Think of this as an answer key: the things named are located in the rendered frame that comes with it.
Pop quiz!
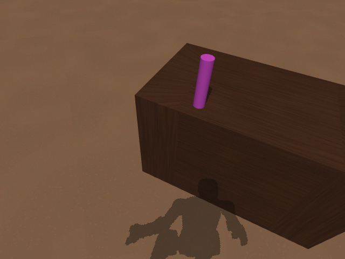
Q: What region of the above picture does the can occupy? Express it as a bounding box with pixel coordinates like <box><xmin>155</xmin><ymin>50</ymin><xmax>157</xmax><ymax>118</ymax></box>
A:
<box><xmin>193</xmin><ymin>54</ymin><xmax>215</xmax><ymax>109</ymax></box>

